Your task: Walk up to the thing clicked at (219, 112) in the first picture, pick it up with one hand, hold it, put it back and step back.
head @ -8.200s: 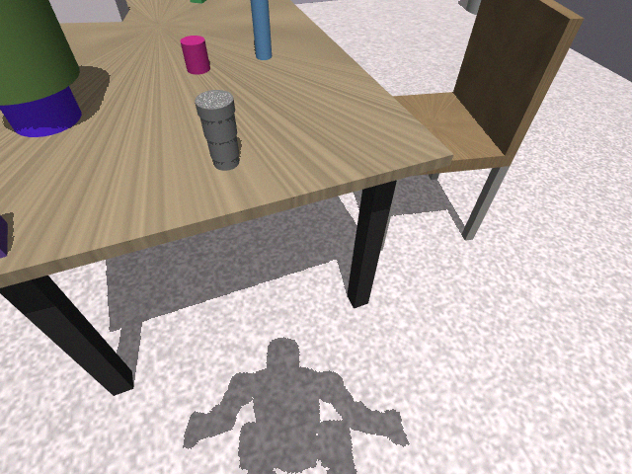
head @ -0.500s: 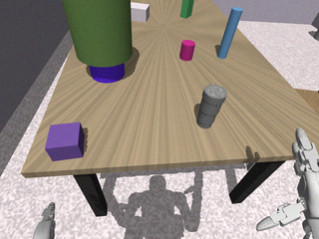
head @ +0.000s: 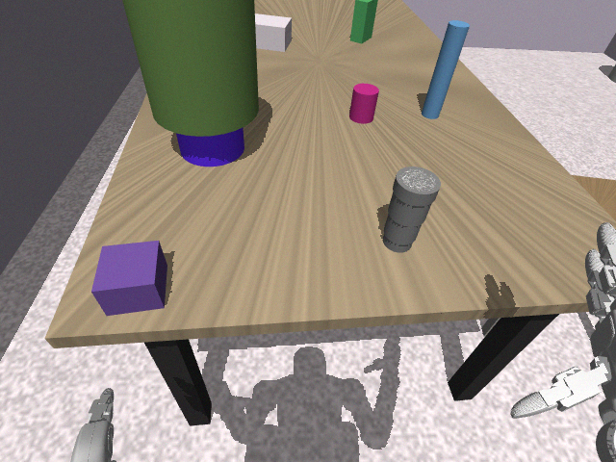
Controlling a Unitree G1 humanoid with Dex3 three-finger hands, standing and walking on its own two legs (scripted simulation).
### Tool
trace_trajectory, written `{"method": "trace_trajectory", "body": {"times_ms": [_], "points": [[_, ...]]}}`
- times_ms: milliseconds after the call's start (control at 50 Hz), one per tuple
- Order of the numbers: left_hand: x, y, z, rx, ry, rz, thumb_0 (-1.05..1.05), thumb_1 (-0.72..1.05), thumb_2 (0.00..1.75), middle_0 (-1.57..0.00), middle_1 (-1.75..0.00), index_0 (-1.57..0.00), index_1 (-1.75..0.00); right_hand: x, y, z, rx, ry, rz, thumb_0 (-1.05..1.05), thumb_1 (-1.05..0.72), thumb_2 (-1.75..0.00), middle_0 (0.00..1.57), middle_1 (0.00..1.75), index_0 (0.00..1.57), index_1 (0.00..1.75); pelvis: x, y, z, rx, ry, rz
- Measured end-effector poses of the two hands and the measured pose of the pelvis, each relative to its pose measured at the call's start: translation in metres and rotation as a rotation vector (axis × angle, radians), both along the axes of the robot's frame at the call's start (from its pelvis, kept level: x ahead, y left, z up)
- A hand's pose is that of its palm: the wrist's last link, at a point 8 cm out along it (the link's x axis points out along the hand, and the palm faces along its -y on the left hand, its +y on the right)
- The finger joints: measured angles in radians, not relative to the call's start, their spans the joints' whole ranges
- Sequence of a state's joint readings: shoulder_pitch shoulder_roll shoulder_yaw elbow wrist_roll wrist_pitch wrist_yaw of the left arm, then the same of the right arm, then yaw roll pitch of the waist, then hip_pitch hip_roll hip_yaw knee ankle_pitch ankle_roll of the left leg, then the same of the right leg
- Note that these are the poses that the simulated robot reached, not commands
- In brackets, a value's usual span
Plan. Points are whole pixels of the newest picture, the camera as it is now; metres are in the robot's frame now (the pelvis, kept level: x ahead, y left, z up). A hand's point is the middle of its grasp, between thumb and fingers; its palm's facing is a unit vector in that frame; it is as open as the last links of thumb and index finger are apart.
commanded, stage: go down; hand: right
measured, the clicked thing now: (406, 213) +0.49 -0.20 +0.04
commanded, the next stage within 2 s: none
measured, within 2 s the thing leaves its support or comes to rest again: neither
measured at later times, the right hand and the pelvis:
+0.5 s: hand (565, 250) +0.32 -0.33 +0.14, palm faces +0.14 +0.99 -0.02, open 17.7 cm; pelvis +0.01 +0.00 +0.00, yaw +0 degrees
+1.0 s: hand (571, 232) +0.35 -0.35 +0.14, palm faces +0.16 +0.99 +0.00, open 17.6 cm; pelvis +0.01 -0.01 -0.01, yaw +0 degrees
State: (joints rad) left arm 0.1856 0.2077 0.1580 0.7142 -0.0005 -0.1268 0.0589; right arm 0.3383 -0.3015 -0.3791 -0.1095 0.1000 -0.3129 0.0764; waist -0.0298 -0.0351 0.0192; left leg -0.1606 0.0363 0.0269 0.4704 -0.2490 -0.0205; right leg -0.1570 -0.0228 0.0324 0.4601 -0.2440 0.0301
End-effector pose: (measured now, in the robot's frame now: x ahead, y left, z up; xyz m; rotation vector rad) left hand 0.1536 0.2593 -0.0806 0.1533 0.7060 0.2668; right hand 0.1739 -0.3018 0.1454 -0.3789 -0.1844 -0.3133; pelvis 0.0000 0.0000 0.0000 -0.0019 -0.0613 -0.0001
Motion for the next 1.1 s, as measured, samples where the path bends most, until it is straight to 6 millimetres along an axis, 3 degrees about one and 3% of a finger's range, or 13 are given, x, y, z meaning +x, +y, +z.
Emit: {"method": "trace_trajectory", "body": {"times_ms": [220, 400, 540, 880, 1100], "points": [[0.0, -0.003, 0.002, 0.044, -0.005, 0.007, -0.01, -0.52, 0.03, -0.06, -0.06, -0.06, -0.04, 0.067, -0.045, -0.002, 0.201, 0.08, 0.088, -0.01, 0.59, -0.06, 0.04, 0.07, 0.05, 0.06, 0.001, 0.001, 0.0, 0.0, 0.03, -0.004], [-0.01, 0.0, -0.001, 0.094, 0.034, 0.012, -0.01, -0.53, 0.04, -0.06, -0.06, -0.05, -0.05, 0.101, -0.07, -0.003, 0.34, 0.122, 0.15, -0.01, 0.6, -0.06, 0.03, 0.07, 0.05, 0.06, 0.005, -0.002, -0.001, 0.003, 0.066, 0.005], [-0.007, -0.004, 0.0, 0.121, 0.036, -0.008, -0.01, -0.53, 0.05, -0.06, -0.06, -0.05, -0.05, 0.117, -0.079, -0.006, 0.374, 0.152, 0.175, -0.01, 0.61, -0.06, 0.03, 0.07, 0.04, 0.06, 0.008, -0.005, -0.002, 0.006, 0.089, 0.009], [0.0, -0.012, 0.001, 0.14, 0.02, -0.023, -0.01, -0.53, 0.05, -0.06, -0.06, -0.06, -0.05, 0.131, -0.093, -0.007, 0.385, 0.147, 0.158, -0.01, 0.57, -0.05, 0.04, 0.06, 0.05, 0.06, 0.012, -0.007, -0.006, 0.014, 0.115, 0.005], [-0.008, -0.007, 0.002, 0.159, 0.024, -0.018, -0.01, -0.52, 0.04, -0.06, -0.06, -0.06, -0.04, 0.153, -0.106, -0.003, 0.394, 0.163, 0.154, -0.01, 0.57, -0.05, 0.04, 0.06, 0.05, 0.06, 0.01, -0.007, -0.008, 0.017, 0.149, 0.007]]}}
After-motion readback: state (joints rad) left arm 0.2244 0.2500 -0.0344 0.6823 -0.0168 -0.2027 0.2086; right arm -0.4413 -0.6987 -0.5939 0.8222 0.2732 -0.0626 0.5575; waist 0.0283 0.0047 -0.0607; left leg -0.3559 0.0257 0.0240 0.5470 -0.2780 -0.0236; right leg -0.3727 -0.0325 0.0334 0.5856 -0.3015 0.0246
